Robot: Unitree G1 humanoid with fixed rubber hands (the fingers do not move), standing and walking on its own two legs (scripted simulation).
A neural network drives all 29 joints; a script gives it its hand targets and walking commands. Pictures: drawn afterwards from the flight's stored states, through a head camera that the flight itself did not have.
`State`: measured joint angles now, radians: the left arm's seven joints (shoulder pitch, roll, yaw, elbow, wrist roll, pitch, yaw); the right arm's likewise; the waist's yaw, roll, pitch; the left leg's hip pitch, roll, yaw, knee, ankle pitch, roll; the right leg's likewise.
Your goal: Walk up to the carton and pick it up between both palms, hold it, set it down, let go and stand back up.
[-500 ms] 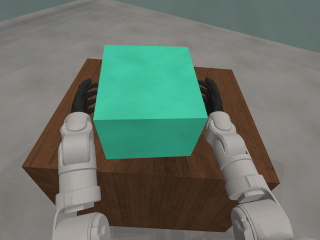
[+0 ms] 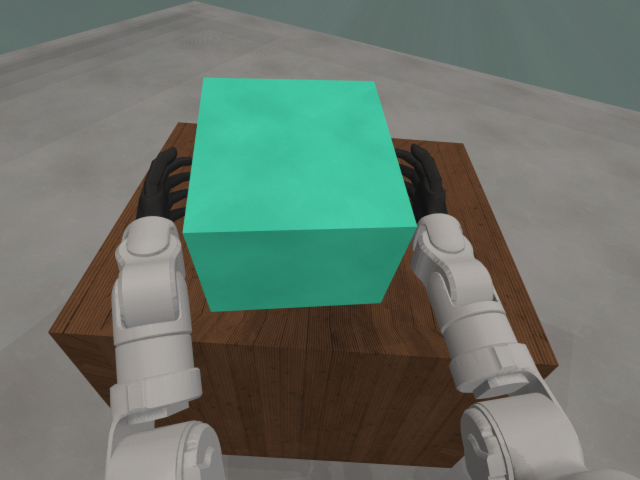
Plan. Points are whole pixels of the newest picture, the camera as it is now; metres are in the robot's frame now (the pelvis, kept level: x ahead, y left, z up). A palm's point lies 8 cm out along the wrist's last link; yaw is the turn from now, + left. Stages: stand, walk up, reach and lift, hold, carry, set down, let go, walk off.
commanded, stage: hold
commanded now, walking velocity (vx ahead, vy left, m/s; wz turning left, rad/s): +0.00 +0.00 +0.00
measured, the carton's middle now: (294, 193) +0.43 +0.01 +0.16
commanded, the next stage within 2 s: none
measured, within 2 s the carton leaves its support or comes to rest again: neither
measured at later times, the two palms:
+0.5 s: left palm (149, 222) +0.35 +0.17 +0.18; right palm (427, 205) +0.36 -0.14 +0.19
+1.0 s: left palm (159, 217) +0.36 +0.16 +0.18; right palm (434, 205) +0.36 -0.15 +0.19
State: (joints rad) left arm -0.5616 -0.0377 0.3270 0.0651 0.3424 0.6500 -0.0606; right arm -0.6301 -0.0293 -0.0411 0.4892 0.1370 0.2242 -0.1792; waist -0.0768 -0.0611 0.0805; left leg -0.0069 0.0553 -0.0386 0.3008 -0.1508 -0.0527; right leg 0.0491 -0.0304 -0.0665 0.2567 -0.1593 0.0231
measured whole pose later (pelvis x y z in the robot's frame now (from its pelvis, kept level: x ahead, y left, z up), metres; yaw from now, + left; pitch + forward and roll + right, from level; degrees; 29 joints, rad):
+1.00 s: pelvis +0.00 +0.00 +0.00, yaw +0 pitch -11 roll +0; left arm -0.57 -0.04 0.36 0.06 0.38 0.69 -0.09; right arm -0.67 -0.02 -0.04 0.50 0.12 0.26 -0.18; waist -0.09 -0.06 0.10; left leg 0.05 0.06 -0.03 0.27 -0.14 -0.05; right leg 0.10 -0.03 -0.06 0.25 -0.16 0.02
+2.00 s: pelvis +0.00 +0.00 +0.00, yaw +0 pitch -11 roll -1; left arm -0.53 -0.06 0.33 -0.01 0.39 0.70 -0.09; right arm -0.63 -0.03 -0.03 0.45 0.14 0.24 -0.18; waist -0.09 -0.06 0.13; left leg 0.04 0.05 -0.02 0.29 -0.14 -0.05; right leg 0.11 -0.03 -0.06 0.23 -0.15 0.02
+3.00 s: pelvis -0.01 +0.00 +0.00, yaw +0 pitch -11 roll -1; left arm -0.54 -0.06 0.34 0.02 0.39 0.68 -0.09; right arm -0.63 -0.02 -0.05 0.48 0.10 0.20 -0.17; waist -0.08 -0.06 0.13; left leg 0.05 0.05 -0.01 0.29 -0.13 -0.04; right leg 0.10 -0.03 -0.06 0.25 -0.15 0.02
